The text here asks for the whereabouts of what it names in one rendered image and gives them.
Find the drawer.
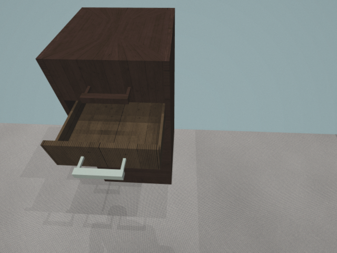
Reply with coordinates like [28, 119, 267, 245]
[41, 101, 165, 170]

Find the cabinet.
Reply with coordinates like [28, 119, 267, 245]
[36, 7, 175, 184]

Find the handle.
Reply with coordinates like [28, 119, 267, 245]
[80, 93, 130, 104]
[72, 157, 126, 180]

